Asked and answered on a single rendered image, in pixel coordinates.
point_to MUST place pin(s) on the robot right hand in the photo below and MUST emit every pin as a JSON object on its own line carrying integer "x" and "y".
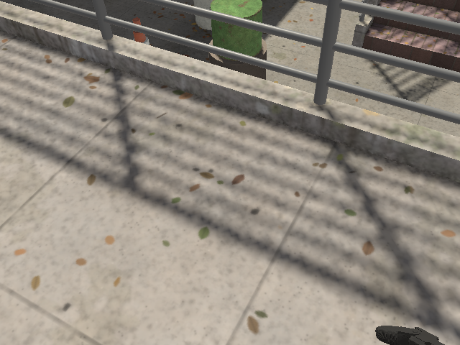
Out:
{"x": 395, "y": 335}

